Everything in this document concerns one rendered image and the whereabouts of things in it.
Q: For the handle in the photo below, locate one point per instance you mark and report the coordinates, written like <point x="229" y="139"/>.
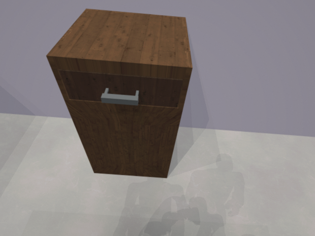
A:
<point x="119" y="99"/>

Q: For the drawer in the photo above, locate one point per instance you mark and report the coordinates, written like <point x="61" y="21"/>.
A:
<point x="155" y="91"/>

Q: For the cabinet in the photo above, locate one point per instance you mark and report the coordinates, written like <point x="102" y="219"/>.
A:
<point x="125" y="139"/>

